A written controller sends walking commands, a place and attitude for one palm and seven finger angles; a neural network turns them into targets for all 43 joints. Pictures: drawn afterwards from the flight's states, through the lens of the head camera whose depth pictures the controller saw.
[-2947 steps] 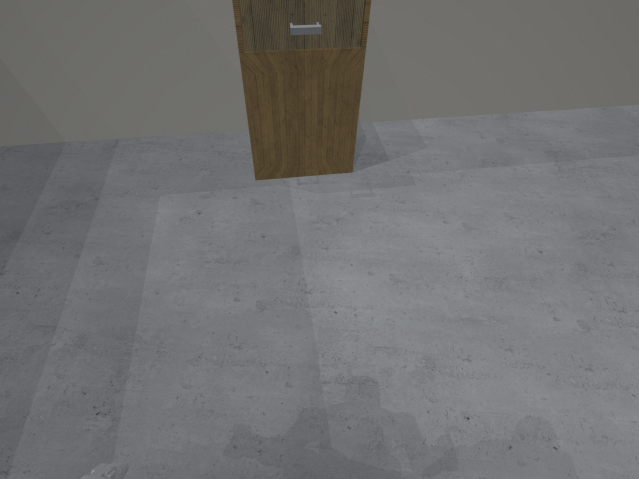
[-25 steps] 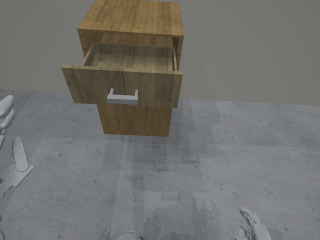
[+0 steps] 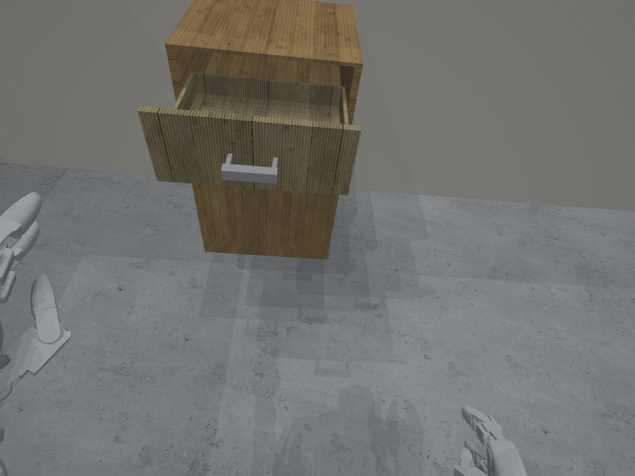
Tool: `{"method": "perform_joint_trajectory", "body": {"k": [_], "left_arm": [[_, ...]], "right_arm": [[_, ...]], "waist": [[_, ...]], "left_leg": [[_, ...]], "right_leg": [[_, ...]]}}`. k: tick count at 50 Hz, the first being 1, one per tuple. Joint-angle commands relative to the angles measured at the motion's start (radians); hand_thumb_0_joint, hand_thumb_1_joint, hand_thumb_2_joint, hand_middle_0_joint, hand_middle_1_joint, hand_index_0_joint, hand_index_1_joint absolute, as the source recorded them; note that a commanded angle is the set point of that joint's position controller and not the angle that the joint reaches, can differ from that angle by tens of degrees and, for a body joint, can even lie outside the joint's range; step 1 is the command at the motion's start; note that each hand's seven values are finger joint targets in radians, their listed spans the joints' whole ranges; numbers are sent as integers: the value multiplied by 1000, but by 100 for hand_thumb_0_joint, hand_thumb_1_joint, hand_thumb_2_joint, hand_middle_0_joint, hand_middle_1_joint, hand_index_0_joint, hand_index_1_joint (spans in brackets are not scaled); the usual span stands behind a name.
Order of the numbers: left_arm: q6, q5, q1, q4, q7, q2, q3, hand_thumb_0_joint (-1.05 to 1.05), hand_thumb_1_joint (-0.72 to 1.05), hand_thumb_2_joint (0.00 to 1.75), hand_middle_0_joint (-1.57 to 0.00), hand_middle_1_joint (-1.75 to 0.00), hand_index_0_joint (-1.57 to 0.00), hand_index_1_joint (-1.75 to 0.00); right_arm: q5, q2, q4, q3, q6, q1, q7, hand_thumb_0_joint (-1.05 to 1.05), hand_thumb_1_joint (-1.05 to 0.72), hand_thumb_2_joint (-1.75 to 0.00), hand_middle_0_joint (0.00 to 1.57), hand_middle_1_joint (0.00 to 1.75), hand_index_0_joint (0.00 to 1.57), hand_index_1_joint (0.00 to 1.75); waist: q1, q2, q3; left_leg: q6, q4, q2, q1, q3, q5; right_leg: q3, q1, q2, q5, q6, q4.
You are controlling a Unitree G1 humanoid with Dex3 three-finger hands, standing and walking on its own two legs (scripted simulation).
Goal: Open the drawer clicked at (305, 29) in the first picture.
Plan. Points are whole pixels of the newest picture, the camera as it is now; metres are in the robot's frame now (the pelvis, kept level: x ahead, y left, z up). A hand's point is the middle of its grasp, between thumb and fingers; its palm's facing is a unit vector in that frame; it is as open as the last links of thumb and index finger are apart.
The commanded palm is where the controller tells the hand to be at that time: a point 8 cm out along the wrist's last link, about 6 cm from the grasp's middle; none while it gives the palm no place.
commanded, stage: stop stepping back and stand still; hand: left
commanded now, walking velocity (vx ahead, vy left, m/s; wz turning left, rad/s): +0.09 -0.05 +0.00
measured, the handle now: (251, 166) +0.71 +0.18 -0.05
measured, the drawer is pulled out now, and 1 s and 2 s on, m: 0.30 0.30 0.30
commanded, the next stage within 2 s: let the arm hang, fingers relaxed in 0.50 s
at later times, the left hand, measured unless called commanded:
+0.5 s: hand (50, 382) +0.16 +0.23 +0.16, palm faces +0.38 -0.84 -0.39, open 7.4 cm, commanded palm +0.10 +0.27 +0.19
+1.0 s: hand out of the picture -0.03 +0.18 -0.17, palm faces -0.02 -0.98 -0.18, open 7.1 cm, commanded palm none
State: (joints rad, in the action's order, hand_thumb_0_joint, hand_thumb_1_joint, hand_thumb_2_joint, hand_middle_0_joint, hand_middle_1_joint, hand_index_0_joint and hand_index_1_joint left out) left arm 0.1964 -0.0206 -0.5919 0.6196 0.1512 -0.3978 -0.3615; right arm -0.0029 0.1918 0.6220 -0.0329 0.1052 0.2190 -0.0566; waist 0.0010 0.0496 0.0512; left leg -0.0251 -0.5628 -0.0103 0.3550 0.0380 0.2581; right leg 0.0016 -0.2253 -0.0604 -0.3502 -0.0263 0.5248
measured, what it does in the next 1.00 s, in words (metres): stands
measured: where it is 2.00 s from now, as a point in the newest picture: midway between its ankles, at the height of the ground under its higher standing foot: outside the picture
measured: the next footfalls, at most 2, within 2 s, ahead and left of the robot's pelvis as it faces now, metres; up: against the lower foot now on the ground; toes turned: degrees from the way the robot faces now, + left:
none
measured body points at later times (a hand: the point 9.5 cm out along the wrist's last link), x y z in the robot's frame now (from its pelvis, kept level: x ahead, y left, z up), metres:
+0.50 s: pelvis -0.04 +0.00 +0.00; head -0.05 +0.02 +0.45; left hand +0.13 +0.28 +0.18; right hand +0.07 -0.26 -0.09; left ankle +0.01 +0.09 -0.73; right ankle -0.09 -0.10 -0.73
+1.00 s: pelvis -0.04 -0.01 +0.01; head -0.01 +0.02 +0.46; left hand -0.03 +0.23 -0.16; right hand +0.00 -0.26 -0.13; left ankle +0.01 +0.09 -0.73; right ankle -0.09 -0.09 -0.73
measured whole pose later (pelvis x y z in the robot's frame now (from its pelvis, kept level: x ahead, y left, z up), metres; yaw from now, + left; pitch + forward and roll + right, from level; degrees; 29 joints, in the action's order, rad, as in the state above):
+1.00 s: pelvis -0.04 -0.01 +0.01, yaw -1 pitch -1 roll -1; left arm -0.03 0.02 -0.28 -1.03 0.02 -0.21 -0.01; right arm 0.02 0.21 1.03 -0.01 -0.03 0.19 -0.02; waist 0.00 0.05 -0.09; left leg -0.03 -0.45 -0.01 0.26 0.04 0.17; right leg -0.09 -0.09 -0.03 -0.30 -0.04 0.41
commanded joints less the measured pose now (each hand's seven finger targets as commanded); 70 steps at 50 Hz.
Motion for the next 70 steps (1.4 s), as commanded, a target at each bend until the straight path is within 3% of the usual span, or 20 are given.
{"method": "perform_joint_trajectory", "body": {"k": [1, 3, 4, 6, 11, 13, 16, 18, 20, 22, 26, 29, 30, 31, 34, 37, 42, 47, 58, 70], "left_arm": [[63, -17, 17, 174, 14, -178, -128, 0, 90, 90, -20, -30, -20, -30], [69, -20, 17, 224, 7, -188, -139, 0, 90, 90, -20, -30, -20, -30], [73, -15, 10, 241, 8, -165, -125, 0, 90, 90, -20, -30, -20, -30], [65, -11, -46, 222, 12, -137, -108, 0, 90, 90, -20, -30, -20, -30], [47, -12, -84, 188, 24, -158, -135, 0, 90, 90, -20, -30, -20, -30], [42, -14, -52, 182, 29, -176, -154, 0, 90, 90, -20, -30, -20, -30], [32, -22, -56, 158, 25, -153, -130, 0, 90, 90, -20, -30, -20, -30], [37, -18, 1, 158, 37, -160, -125, 0, 90, 90, -20, -30, -20, -30], [48, -7, 52, 139, 41, -147, -97, 0, 90, 90, -20, -30, -20, -30], [57, 2, 70, 141, 41, -147, -85, 0, 90, 90, -20, -30, -20, -30], [74, 2, 38, 131, 27, -148, -101, 0, 90, 90, -20, -30, -20, -30], [98, 3, 25, 168, 25, -164, -127, 0, 90, 90, -20, -30, -20, -30], [-85, 79, 134, -707, -109, 13, 251, 0, 90, 90, -20, -30, -20, -30], [-176, 55, 112, -753, -131, 52, 241, 0, 90, 90, -20, -30, -20, -30], [-187, 57, 192, -881, -145, 50, 271, 0, 90, 90, -20, -30, -20, -30], [-173, 54, 288, -1077, -145, -27, 272, 0, 90, 90, -20, -30, -20, -30], [-187, 38, 371, -1367, -130, -18, 312, 0, 90, 90, -20, -30, -20, -30], [-186, 34, 323, -1571, -128, 41, 324, 0, 90, 90, -20, -30, -20, -30], [-181, 30, 292, -1737, -124, 44, 339, 0, 90, 90, -20, -30, -20, -30], [-179, 31, 324, -1740, -122, 28, 337, 0, 90, 90, -20, -30, -20, -30]], "right_arm": [[-5, 133, -159, 55, 74, -57, -13, 0, -90, -90, 20, 30, 20, 30], [17, 128, -159, 50, 89, -69, -9, 0, -90, -90, 20, 30, 20, 30], [18, 121, -162, 50, 96, -61, -5, 0, -90, -90, 20, 30, 20, 30], [13, 125, -161, 51, 103, -59, 2, 0, -90, -90, 20, 30, 20, 30], [12, 135, -173, 57, 71, -68, -7, 0, -90, -90, 20, 30, 20, 30], [19, 140, -170, 63, 51, -72, -11, 0, -90, -90, 20, 30, 20, 30], [16, 130, -165, 71, 29, -59, -8, 0, -90, -90, 20, 30, 20, 30], [11, 132, -143, 65, 25, -54, -4, 0, -90, -90, 20, 30, 20, 30], [6, 127, -132, 59, 38, -53, -5, 0, -90, -90, 20, 30, 20, 30], [5, 130, -127, 58, 51, -59, -11, 0, -90, -90, 20, 30, 20, 30], [5, 132, -133, 48, 65, -67, -18, 0, -90, -90, 20, 30, 20, 30], [8, 126, -136, 50, 87, -67, -18, 0, -90, -90, 20, 30, 20, 30], [8, 309, 98, 119, 90, -109, 69, 0, -90, -90, 20, 30, 20, 30], [1, 226, 89, 112, 16, -36, 64, 0, -90, -90, 20, 30, 20, 30], [20, 208, 76, 83, -32, -32, 53, 0, -90, -90, 20, 30, 20, 30], [21, 227, 109, 82, -51, -74, 47, 0, -90, -90, 20, 30, 20, 30], [26, 193, 225, 61, -92, -84, 40, 0, -90, -90, 20, 30, 20, 30], [23, 150, 336, 51, -102, -49, 28, 0, -90, -90, 20, 30, 20, 30], [14, 166, 455, 56, -106, 11, 18, 0, -90, -90, 20, 30, 20, 30], [20, 164, 485, 58, -101, 11, 24, 0, -90, -90, 20, 30, 20, 30]], "waist": [[13, -194, 141], [9, -292, 86], [12, -247, 63], [14, -199, 44], [24, -191, 23], [28, -146, 22], [29, 20, -5], [28, 70, -35], [30, 42, -66], [24, -33, -76], [13, -184, -87], [3, -177, -25], [29, -144, -76], [12, -139, 33], [-8, 21, 90], [-4, 172, 92], [12, -97, 14], [9, -198, -30], [10, -44, -92], [9, -35, -136]], "left_leg": [[-27, 182, 195, -284, -195, -488], [-28, 330, 244, -166, -289, -224], [-54, 349, 261, -122, -287, -84], [-64, 356, 240, -84, -232, 63], [7, 324, 147, 74, -133, 289], [16, 237, 112, 58, -104, 265], [20, -53, 49, 0, -38, 124], [22, -174, 35, 74, -18, 73], [17, -95, 48, 47, -19, 71], [2, 53, 50, -73, -10, 2], [-36, 219, 156, -92, -189, -57], [-52, 248, 197, -59, -225, -110], [-51, 72, 169, -28, -165, -359], [-45, 53, 156, -97, -104, -437], [-66, 54, 166, -61, -165, -376], [-28, 2, 91, -80, -116, -360], [-17, 117, 102, -179, -123, -322], [-18, 183, 110, -205, -132, -210], [-22, 226, 124, -247, -128, -192], [-18, 269, 118, -212, -131, -128]], "right_leg": [[12, -65, 29, 111, 43, -7], [3, -68, 22, -108, 37, 137], [13, -60, 30, -109, 35, 173], [-7, -29, 34, -76, 34, 109], [-61, 144, 40, -19, 3, -116], [-7, 94, 83, -75, -28, -165], [262, -79, 243, -286, -112, -307], [326, -37, 313, -171, -154, -316], [243, -19, 309, -26, -142, -267], [146, -50, 238, 42, -83, -201], [7, -64, 80, 47, 12, -86], [-18, 26, 68, 97, 23, -46], [-53, -93, 126, 230, 12, 88], [1, -62, 134, 201, 15, 60], [-3, 13, 123, 181, -1, 33], [84, 89, 209, 475, -47, -42], [69, 74, 181, 306, -30, -118], [63, 86, 172, 197, -31, -219], [40, 71, 175, 159, -30, -285], [49, 58, 174, 106, -26, -288]]}}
